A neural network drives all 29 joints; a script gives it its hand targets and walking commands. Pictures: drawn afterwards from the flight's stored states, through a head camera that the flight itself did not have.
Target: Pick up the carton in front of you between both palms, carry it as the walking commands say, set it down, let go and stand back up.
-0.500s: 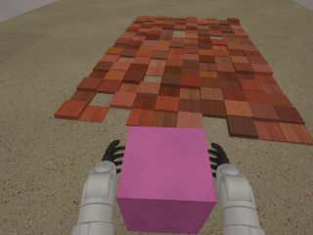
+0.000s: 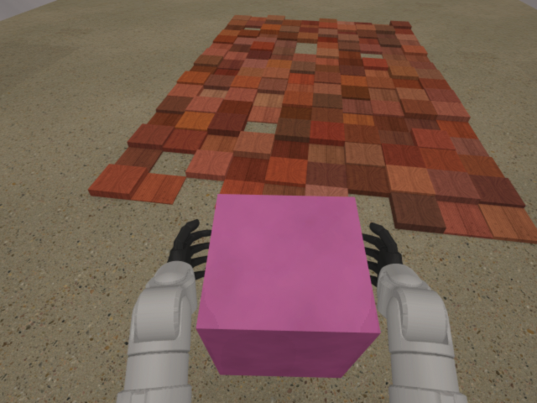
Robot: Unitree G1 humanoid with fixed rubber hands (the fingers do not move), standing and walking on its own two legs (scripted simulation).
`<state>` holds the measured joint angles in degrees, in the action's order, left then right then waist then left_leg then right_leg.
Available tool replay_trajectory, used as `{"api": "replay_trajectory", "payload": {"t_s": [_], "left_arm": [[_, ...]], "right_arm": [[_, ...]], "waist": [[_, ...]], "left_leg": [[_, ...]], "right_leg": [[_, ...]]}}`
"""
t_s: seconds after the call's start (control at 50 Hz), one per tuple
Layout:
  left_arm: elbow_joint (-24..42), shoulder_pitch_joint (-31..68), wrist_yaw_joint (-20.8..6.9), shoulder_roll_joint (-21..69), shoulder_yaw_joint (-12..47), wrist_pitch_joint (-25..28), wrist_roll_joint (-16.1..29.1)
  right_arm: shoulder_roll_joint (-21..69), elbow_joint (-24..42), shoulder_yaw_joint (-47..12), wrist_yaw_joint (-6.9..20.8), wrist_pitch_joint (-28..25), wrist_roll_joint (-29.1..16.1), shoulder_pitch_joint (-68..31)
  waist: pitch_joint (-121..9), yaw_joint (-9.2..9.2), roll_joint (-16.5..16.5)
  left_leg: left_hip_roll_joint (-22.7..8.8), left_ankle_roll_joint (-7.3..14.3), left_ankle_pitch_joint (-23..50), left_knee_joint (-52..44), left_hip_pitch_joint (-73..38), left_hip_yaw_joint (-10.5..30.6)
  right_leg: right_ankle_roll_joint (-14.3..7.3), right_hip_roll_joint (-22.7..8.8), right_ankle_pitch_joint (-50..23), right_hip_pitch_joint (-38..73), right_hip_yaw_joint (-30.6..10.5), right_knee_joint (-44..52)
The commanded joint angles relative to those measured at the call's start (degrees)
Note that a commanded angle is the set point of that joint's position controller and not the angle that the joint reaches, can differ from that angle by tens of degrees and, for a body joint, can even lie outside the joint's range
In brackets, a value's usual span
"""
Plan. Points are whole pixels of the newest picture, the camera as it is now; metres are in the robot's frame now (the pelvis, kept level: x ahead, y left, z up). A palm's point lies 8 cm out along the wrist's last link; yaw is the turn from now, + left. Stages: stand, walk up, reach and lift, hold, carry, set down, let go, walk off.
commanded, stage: carry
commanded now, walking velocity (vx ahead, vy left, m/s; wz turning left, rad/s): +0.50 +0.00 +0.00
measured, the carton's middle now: (283, 291) +0.30 +0.00 +0.01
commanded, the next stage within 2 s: none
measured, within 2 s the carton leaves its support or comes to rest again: neither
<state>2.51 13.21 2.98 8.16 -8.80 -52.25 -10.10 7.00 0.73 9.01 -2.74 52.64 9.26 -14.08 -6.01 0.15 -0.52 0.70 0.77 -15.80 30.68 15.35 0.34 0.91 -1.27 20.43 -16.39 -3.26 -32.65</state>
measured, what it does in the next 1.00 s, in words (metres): walks ahead: right foot, then left foot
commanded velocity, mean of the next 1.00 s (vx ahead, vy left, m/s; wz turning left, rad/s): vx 0.50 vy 0.00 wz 0.00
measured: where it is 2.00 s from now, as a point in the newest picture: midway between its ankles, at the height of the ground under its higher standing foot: (269, 219)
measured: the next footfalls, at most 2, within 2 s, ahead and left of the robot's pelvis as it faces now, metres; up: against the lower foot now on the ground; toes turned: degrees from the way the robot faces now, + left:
right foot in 0.22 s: +0.15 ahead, -0.11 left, +0.00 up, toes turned -9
left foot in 0.56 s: +0.41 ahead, +0.12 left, +0.00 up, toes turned +10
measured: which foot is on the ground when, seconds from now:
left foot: down 0.00-0.24, up 0.26-0.54, down 0.56-1.00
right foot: up 0.00-0.20, down 0.22-0.58, up 0.60-0.96, down 0.98-1.00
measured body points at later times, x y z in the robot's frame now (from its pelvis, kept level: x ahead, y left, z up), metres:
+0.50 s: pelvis +0.23 +0.00 +0.01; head +0.23 +0.00 +0.46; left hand +0.50 +0.16 +0.09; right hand +0.52 -0.14 +0.09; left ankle +0.31 +0.11 -0.71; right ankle +0.11 -0.10 -0.73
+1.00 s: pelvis +0.57 +0.00 -0.01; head +0.57 -0.01 +0.44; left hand +0.85 +0.15 +0.08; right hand +0.85 -0.16 +0.07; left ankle +0.38 +0.10 -0.73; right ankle +0.68 -0.09 -0.74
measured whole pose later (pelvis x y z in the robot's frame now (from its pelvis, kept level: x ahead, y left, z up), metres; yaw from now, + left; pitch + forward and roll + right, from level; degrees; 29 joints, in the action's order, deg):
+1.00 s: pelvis +0.57 +0.00 -0.01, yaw +1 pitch +4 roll -1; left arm 22.6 8.0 5.0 7.6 -4.8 -67.1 -6.6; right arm 7.5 21.7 6.2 -5.3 68.0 5.6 -8.8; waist -5.7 0.8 2.0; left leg -5.5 -2.0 -28.7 26.4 -1.1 -9.9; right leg -3.6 -1.7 4.3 -27.6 14.4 -27.6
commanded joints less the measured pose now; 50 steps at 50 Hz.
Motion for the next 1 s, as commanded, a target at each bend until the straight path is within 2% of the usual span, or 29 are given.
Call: {"api": "replay_trajectory", "payload": {"t_s": [0.0, 0.08, 0.1, 0.12, 0.14, 0.16, 0.18, 0.2, 0.24, 0.28, 0.36, 0.42, 0.46, 0.48, 0.5, 0.52, 0.54, 0.56, 0.58, 0.6, 0.62, 0.7, 0.82, 0.88, 0.9, 0.92, 0.94, 0.96, 0.98], "left_arm": [[12.09, 31.23, -11.73, 49.55, 43.69, -9.86, 24.46], [13.59, 25.01, -11.27, 49.88, 43.50, -13.23, 25.98], [13.43, 22.38, -11.05, 49.77, 43.27, -13.97, 25.81], [13.61, 20.73, -10.86, 49.87, 43.01, -14.60, 25.62], [13.81, 19.11, -10.75, 50.22, 42.50, -15.05, 25.15], [14.32, 17.50, -10.75, 49.68, 41.51, -15.39, 24.24], [14.88, 16.67, -10.83, 49.73, 41.09, -15.83, 24.04], [16.75, 17.38, -10.76, 49.92, 41.15, -16.19, 24.12], [19.23, 22.15, -10.50, 51.17, 42.34, -16.63, 25.05], [22.37, 26.59, -10.28, 52.27, 43.63, -17.25, 26.87], [21.74, 26.99, -10.77, 49.98, 44.33, -19.16, 29.65], [17.76, 23.04, -11.89, 48.74, 43.28, -19.78, 29.21], [15.79, 21.48, -12.46, 48.99, 42.61, -19.61, 28.10], [15.18, 21.55, -12.65, 49.07, 42.30, -19.53, 27.65], [15.13, 22.91, -12.84, 49.17, 42.20, -19.48, 27.42], [15.67, 24.34, -13.19, 49.98, 42.63, -19.45, 27.68], [15.90, 25.65, -13.58, 51.24, 43.35, -19.10, 27.96], [16.68, 27.35, -13.78, 52.66, 43.84, -18.47, 28.14], [18.34, 28.28, -13.85, 53.97, 43.75, -17.65, 28.37], [17.74, 26.48, -13.74, 54.74, 43.49, -16.90, 27.97], [17.74, 24.50, -13.47, 55.15, 43.75, -16.10, 27.29], [19.35, 18.84, -11.32, 55.29, 43.85, -13.86, 24.77], [20.88, 17.09, -9.94, 52.46, 44.74, -14.15, 23.27], [21.20, 16.64, -10.52, 50.61, 44.23, -15.40, 24.43], [20.86, 16.67, -10.81, 50.07, 43.66, -15.86, 24.58], [20.11, 15.61, -11.13, 49.52, 43.07, -16.26, 24.61], [20.05, 16.15, -11.49, 48.46, 42.69, -16.43, 24.83], [19.70, 16.61, -11.78, 49.18, 42.32, -16.50, 25.50], [20.38, 17.93, -11.94, 49.91, 42.71, -16.79, 26.10]], "right_arm": [[49.29, 14.57, -42.45, 11.41, 8.81, -22.65, -30.56], [48.30, 20.12, -43.99, 11.36, 12.76, -25.59, -27.69], [48.28, 20.02, -43.85, 11.52, 13.56, -25.95, -25.76], [48.23, 19.90, -43.81, 11.71, 14.28, -26.13, -23.59], [48.22, 20.08, -43.75, 11.97, 15.05, -26.24, -22.71], [48.72, 21.14, -43.82, 12.31, 15.80, -26.42, -22.92], [49.03, 21.53, -43.46, 12.51, 16.38, -26.44, -22.91], [49.34, 21.72, -43.36, 12.78, 16.67, -26.46, -22.68], [49.91, 23.28, -43.77, 13.08, 17.23, -27.90, -26.41], [49.93, 23.99, -43.40, 12.77, 17.74, -28.69, -28.52], [49.01, 21.11, -41.31, 11.08, 18.51, -26.65, -24.23], [48.75, 18.76, -40.41, 10.68, 18.89, -24.52, -20.87], [49.23, 17.45, -40.39, 11.01, 18.73, -23.94, -20.29], [49.52, 16.87, -40.43, 11.22, 18.53, -23.72, -20.57], [49.48, 16.40, -40.27, 11.45, 18.21, -23.47, -20.97], [49.18, 15.64, -40.26, 11.61, 17.64, -23.34, -21.15], [51.79, 15.83, -41.16, 11.92, 17.16, -24.06, -22.17], [53.52, 18.08, -42.12, 12.13, 16.47, -25.06, -24.10], [56.22, 20.37, -43.36, 12.23, 15.66, -25.93, -26.11], [57.66, 21.92, -44.56, 12.26, 15.23, -26.81, -26.49], [58.12, 22.40, -44.63, 12.22, 14.85, -27.13, -26.01], [56.15, 24.81, -45.94, 13.00, 13.78, -28.99, -24.08], [50.09, 24.68, -44.95, 13.71, 14.24, -28.34, -19.90], [47.86, 24.72, -44.16, 13.21, 15.46, -26.95, -19.19], [47.36, 24.40, -43.97, 13.02, 15.97, -26.44, -18.25], [46.48, 24.51, -43.69, 12.89, 16.51, -26.19, -19.18], [46.92, 25.50, -43.85, 12.87, 16.95, -26.37, -19.80], [46.89, 25.76, -44.25, 12.84, 17.22, -26.63, -21.28], [47.69, 25.19, -44.00, 12.80, 17.09, -26.61, -22.45]], "waist": [[-6.02, 1.64, 7.45], [-9.65, 0.39, 10.96], [-11.59, 0.09, 10.17], [-14.12, -0.06, 7.93], [-17.08, -1.10, 2.85], [-16.62, -2.08, -8.84], [-14.25, -2.29, -14.04], [-13.05, -2.38, -10.72], [-11.57, -1.98, -4.14], [-9.29, -1.76, -3.10], [-9.52, -1.48, -6.08], [-8.72, -1.21, -8.81], [-10.14, -0.69, -7.21], [-12.52, -0.07, -4.97], [-14.84, 1.25, 1.13], [-17.00, 1.64, 16.87], [-15.26, 1.15, 15.18], [-15.32, 1.50, 11.96], [-14.79, 1.46, 5.06], [-14.88, 1.48, 1.10], [-15.15, 1.34, 1.52], [-15.17, 0.97, 8.74], [-8.54, 1.38, 11.07], [-9.38, 0.12, 9.04], [-12.62, -0.38, 6.88], [-16.41, -2.21, 1.72], [-19.64, -1.97, -13.23], [-18.87, -2.04, -17.17], [-16.96, -1.98, -10.28]], "left_leg": [[-19.11, 10.20, -6.11, -18.94, -14.84, 23.33], [-13.13, 6.05, 5.55, -14.11, -11.79, 8.79], [-11.41, 5.07, 4.06, -10.83, -8.99, 4.85], [-9.87, 3.65, 5.62, -6.19, -3.72, 1.41], [-7.91, 1.29, 6.96, 0.58, 4.21, -1.85], [-4.06, -1.24, 0.34, 11.51, 15.33, -6.00], [-1.89, -1.04, -11.82, 18.07, 27.53, -6.49], [-3.82, 0.17, -16.92, 24.63, 31.89, -3.21], [-6.22, 0.39, -13.46, 25.14, 31.71, -2.61], [-6.41, -0.25, -9.87, 18.54, 27.24, -3.93], [-3.93, -0.32, 1.26, 5.96, 17.19, -9.17], [-1.89, -0.19, 7.67, -1.26, 9.47, -13.07], [0.41, 0.45, 7.72, -5.02, -2.49, -15.73], [-1.49, 1.77, 6.39, -4.97, -11.94, -13.91], [-8.53, 4.71, -1.32, -7.68, -21.63, -3.27], [-21.59, 10.58, -4.30, -14.95, -28.28, 21.63], [-25.06, 13.96, 7.26, -15.80, -31.53, 27.62], [-26.23, 15.02, 15.83, -15.03, -31.00, 26.55], [-24.91, 13.41, 20.48, -13.85, -28.38, 22.10], [-22.88, 11.03, 21.09, -14.44, -25.26, 16.23], [-21.02, 8.37, 21.07, -15.94, -22.96, 11.51], [-17.52, 6.91, 20.09, -18.21, -21.37, 2.67], [-14.00, 5.52, 28.42, -16.48, -21.09, -6.47], [-12.81, 3.11, 36.35, -5.88, -15.57, -11.26], [-10.81, 1.17, 35.13, 2.16, -10.29, -13.22], [-8.44, -0.69, 24.59, 14.68, -0.43, -13.10], [-2.08, -2.36, 4.22, 32.04, 13.83, -11.50], [0.03, -0.60, -11.72, 40.78, 23.82, -5.38], [-3.68, 0.71, -12.32, 44.72, 25.57, -1.26]], "right_leg": [[-1.23, -0.80, 7.71, -21.65, 7.55, -9.87], [-0.73, 3.12, -2.75, -6.97, 14.14, 5.41], [-0.59, 3.42, -6.87, 0.86, 15.63, 9.68], [-1.33, 1.54, -8.34, 10.85, 13.97, 11.38], [-3.43, -3.56, -6.63, 21.81, 7.47, 11.16], [-7.44, -13.84, -0.31, 28.13, -8.36, 15.24], [-12.62, -21.23, -4.45, 33.38, -19.39, 17.84], [-15.12, -24.39, -9.58, 33.24, -21.36, 18.29], [-13.92, -23.26, -9.92, 28.53, -17.22, 19.81], [-11.82, -20.06, -7.17, 22.16, -10.98, 22.46], [-8.59, -14.06, -13.56, 17.11, 1.95, 21.70], [-6.53, -12.94, -17.67, 15.49, 6.81, 18.63], [-4.48, -10.50, -23.93, 10.86, 11.13, 9.58], [-2.89, -8.92, -27.33, 6.24, 14.33, 1.82], [-0.92, -5.99, -21.49, -3.50, 15.69, -10.38], [1.71, 0.15, -3.36, -16.89, 14.63, -26.39], [0.43, 0.70, 8.92, -25.90, 8.64, -34.47], [-0.55, -1.88, 8.83, -29.26, 5.93, -38.42], [-1.48, -3.71, 7.40, -29.00, 5.07, -38.01], [-1.58, -5.29, 4.12, -26.79, 4.73, -34.62], [-1.68, -6.15, 0.55, -23.59, 4.45, -30.05], [-1.51, -4.00, -5.40, -19.48, 9.05, -15.25], [-1.83, 0.04, -15.55, -14.45, 16.39, 2.50], [-2.98, 2.40, -17.10, 0.54, 20.41, 7.83], [-3.99, 1.82, -15.75, 11.32, 19.37, 6.87], [-6.17, -4.94, -9.69, 23.28, 9.60, 7.51], [-11.84, -19.46, -5.99, 30.87, -16.58, 13.77], [-16.05, -23.39, -14.21, 33.57, -24.99, 18.35], [-15.13, -23.00, -19.16, 30.64, -21.89, 17.58]]}}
